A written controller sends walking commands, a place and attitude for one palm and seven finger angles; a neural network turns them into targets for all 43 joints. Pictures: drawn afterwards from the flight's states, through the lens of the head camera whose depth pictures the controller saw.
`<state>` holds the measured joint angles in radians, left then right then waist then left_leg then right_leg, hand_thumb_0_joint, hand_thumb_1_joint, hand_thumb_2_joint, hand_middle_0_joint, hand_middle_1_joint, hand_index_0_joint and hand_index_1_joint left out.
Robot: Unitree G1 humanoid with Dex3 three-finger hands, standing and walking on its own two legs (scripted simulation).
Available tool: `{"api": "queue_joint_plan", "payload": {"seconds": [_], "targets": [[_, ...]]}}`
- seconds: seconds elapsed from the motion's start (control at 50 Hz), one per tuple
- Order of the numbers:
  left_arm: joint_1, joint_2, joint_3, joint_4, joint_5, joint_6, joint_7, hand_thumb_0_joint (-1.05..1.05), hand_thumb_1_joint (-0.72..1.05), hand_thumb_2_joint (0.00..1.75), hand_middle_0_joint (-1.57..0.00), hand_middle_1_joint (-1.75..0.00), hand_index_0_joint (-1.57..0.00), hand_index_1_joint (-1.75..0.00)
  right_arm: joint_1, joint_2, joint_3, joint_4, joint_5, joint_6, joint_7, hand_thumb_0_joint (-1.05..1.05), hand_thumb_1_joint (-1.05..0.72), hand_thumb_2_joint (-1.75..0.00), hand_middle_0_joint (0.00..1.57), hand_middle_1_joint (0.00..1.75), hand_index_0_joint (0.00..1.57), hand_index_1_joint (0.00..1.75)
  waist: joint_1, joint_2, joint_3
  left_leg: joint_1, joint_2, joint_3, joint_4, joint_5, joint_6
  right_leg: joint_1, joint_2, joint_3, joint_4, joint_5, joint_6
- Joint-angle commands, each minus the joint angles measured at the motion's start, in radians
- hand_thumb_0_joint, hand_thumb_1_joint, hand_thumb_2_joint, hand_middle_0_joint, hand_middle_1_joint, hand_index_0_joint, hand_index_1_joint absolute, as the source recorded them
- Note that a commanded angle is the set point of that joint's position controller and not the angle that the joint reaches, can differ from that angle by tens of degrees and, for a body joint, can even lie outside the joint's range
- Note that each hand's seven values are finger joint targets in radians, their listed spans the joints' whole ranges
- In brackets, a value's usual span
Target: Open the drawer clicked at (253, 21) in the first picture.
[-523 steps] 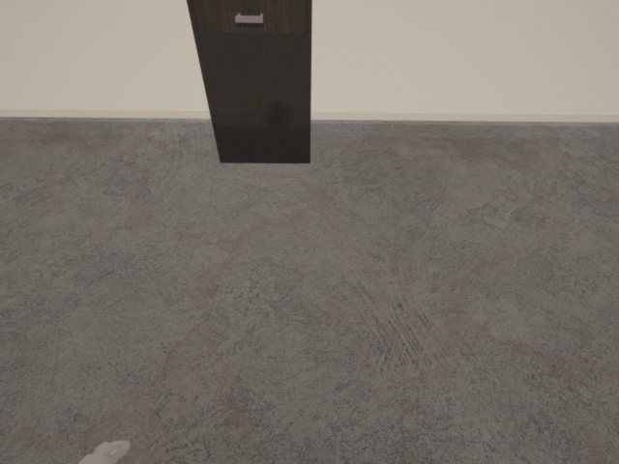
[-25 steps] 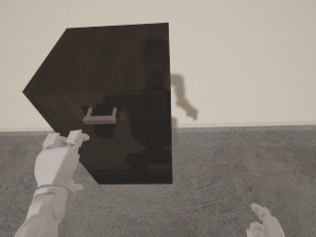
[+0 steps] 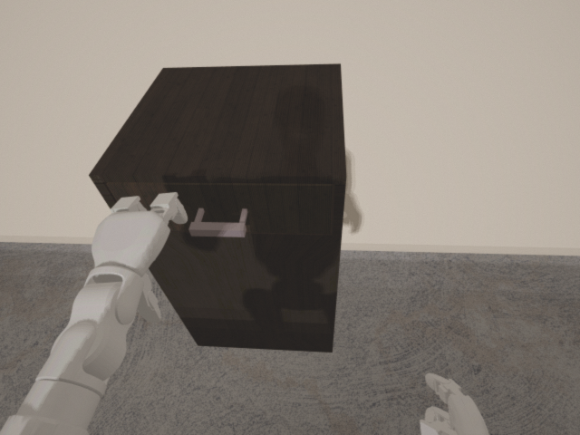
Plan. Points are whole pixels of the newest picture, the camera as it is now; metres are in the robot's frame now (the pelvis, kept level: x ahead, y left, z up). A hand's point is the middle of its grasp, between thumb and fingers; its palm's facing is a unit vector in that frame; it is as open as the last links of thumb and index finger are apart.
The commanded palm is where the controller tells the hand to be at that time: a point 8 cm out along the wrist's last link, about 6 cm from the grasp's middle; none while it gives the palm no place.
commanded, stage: raise the hand with hooked fingers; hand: left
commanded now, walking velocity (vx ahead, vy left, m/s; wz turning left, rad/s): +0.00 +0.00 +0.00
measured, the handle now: (220, 221) +0.49 +0.22 -0.04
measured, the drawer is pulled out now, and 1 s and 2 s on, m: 0.00 0.00 0.00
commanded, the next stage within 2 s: move the hooked fingers above the handle in 0.28 s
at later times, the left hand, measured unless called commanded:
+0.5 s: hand (167, 269) +0.31 +0.23 +0.06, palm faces +0.00 -0.08 -1.00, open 13.9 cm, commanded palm +0.29 +0.23 +0.12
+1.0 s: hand (195, 251) +0.35 +0.21 +0.05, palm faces -0.01 -0.06 -1.00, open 13.9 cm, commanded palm +0.34 +0.22 +0.11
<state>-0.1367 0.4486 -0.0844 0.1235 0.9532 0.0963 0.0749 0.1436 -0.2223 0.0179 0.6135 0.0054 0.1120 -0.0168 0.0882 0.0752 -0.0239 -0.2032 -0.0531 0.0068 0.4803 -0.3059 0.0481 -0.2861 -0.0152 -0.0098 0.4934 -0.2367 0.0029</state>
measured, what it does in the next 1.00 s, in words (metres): stands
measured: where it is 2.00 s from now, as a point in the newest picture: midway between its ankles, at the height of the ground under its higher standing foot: outside the picture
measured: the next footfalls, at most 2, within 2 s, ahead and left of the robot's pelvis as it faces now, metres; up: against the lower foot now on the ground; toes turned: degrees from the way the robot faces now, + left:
none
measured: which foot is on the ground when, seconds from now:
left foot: down 0.00-1.00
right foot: down 0.00-1.00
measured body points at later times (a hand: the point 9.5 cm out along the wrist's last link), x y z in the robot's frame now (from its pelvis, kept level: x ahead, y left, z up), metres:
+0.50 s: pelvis +0.00 -0.02 +0.00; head +0.02 -0.05 +0.45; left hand +0.30 +0.23 +0.12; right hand +0.19 -0.24 -0.12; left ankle -0.04 +0.09 -0.74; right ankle +0.01 -0.13 -0.74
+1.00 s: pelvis +0.00 -0.02 -0.01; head +0.04 -0.05 +0.44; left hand +0.35 +0.21 +0.10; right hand +0.14 -0.27 -0.13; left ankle -0.04 +0.09 -0.74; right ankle +0.01 -0.13 -0.74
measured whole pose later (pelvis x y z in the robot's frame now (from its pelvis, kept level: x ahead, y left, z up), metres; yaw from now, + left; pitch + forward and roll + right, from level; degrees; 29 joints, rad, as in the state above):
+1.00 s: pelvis +0.00 -0.02 -0.01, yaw +0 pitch +7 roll +1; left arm -0.29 0.44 -0.08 0.39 0.99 -0.05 0.16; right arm 0.21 -0.26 -0.04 0.65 0.01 0.10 -0.05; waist 0.05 0.06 -0.05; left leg -0.34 -0.03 0.00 0.55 -0.33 0.02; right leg -0.43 0.01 -0.02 0.58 -0.27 -0.03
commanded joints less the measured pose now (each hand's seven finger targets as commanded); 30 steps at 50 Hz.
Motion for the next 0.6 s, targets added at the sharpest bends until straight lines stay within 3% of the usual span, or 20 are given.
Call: {"api": "queue_joint_plan", "payload": {"seconds": [0.0,0.12,0.18,0.26,0.34,0.4,0.42,0.48,0.54,0.58], "targets": [[-0.189,0.165,0.098,-0.192,-0.011,-0.042,0.001,0.00,-0.50,0.30,-0.30,-1.20,-0.30,-1.20,-0.093,-0.135,-0.053,-0.156,0.000,-0.044,-0.002,0.00,-0.90,-0.90,0.20,0.30,0.20,0.30,-0.010,-0.080,-0.211,0.005,0.040,-0.030,-0.065,0.433,-0.045,0.156,0.032,-0.016,-0.026,0.241,-0.057],[-0.236,0.240,0.186,-0.301,0.008,-0.123,0.071,0.00,-0.50,0.30,-0.30,-1.20,-0.30,-1.20,-0.090,-0.134,-0.063,-0.154,-0.006,-0.059,0.000,0.00,-0.90,-0.90,0.20,0.30,0.20,0.30,0.008,0.005,-0.281,0.035,0.040,-0.051,-0.060,0.462,-0.057,0.160,0.036,-0.005,-0.016,0.226,-0.063],[-0.233,0.213,0.173,-0.294,0.013,-0.127,0.117,0.00,-0.50,0.30,-0.30,-1.20,-0.30,-1.20,-0.079,-0.127,-0.069,-0.138,-0.003,-0.064,0.002,0.00,-0.90,-0.90,0.20,0.30,0.20,0.30,0.004,0.037,-0.269,0.040,0.041,-0.050,-0.056,0.488,-0.068,0.130,0.034,-0.013,-0.011,0.225,-0.065],[-0.203,0.186,0.151,-0.218,0.003,-0.079,0.135,0.00,-0.50,0.30,-0.30,-1.20,-0.30,-1.20,-0.074,-0.131,-0.074,-0.123,0.007,-0.062,0.003,0.00,-0.90,-0.90,0.20,0.30,0.20,0.30,-0.007,-0.033,-0.243,0.010,0.034,-0.029,-0.065,0.406,-0.057,0.129,0.035,-0.011,-0.025,0.209,-0.061],[-0.182,0.148,0.096,-0.174,-0.010,-0.028,0.101,0.00,-0.50,0.30,-0.30,-1.20,-0.30,-1.20,-0.095,-0.138,-0.067,-0.131,0.015,-0.056,-0.002,0.00,-0.90,-0.90,0.20,0.30,0.20,0.30,-0.016,-0.081,-0.221,-0.023,0.024,-0.008,-0.070,0.344,-0.035,0.153,0.028,-0.001,-0.038,0.210,-0.053],[-0.223,0.172,0.097,-0.159,-0.004,-0.021,0.074,0.00,-0.50,0.30,-0.30,-1.20,-0.30,-1.20,-0.101,-0.141,-0.063,-0.132,0.011,-0.051,-0.013,0.00,-0.90,-0.90,0.20,0.30,0.20,0.30,-0.022,-0.109,-0.225,-0.034,0.018,0.000,-0.066,0.318,-0.022,0.163,0.025,0.007,-0.042,0.217,-0.048],[-0.234,0.206,0.130,-0.149,-0.002,-0.027,0.068,0.00,-0.50,0.30,-0.30,-1.20,-0.30,-1.20,-0.101,-0.145,-0.061,-0.132,0.011,-0.052,-0.016,0.00,-0.90,-0.90,0.20,0.30,0.20,0.30,-0.021,-0.116,-0.220,-0.042,0.018,0.001,-0.066,0.303,-0.020,0.168,0.027,0.013,-0.046,0.208,-0.047],[-0.328,0.223,0.132,-0.124,0.010,-0.064,0.065,0.00,-0.50,0.30,-0.30,-1.20,-0.30,-1.20,-0.095,-0.137,-0.055,-0.124,0.007,-0.053,-0.030,0.00,-0.90,-0.90,0.20,0.30,0.20,0.30,-0.028,-0.101,-0.214,-0.059,0.010,0.004,-0.058,0.270,-0.014,0.154,0.021,0.016,-0.041,0.190,-0.046],[-0.335,0.260,0.174,-0.138,0.018,-0.113,0.085,0.00,-0.50,0.30,-0.30,-1.20,-0.30,-1.20,-0.088,-0.128,-0.062,-0.128,0.003,-0.064,-0.035,0.00,-0.90,-0.90,0.20,0.30,0.20,0.30,-0.011,-0.039,-0.278,-0.040,0.003,0.004,-0.039,0.305,-0.013,0.178,0.020,0.025,-0.023,0.223,-0.049],[-0.345,0.242,0.167,-0.101,0.015,-0.128,0.099,0.00,-0.50,0.30,-0.30,-1.20,-0.30,-1.20,-0.080,-0.124,-0.064,-0.121,0.004,-0.064,-0.038,0.00,-0.90,-0.90,0.20,0.30,0.20,0.30,-0.017,-0.031,-0.272,-0.055,0.001,0.008,-0.030,0.307,-0.015,0.163,0.020,0.026,-0.018,0.237,-0.048]]}}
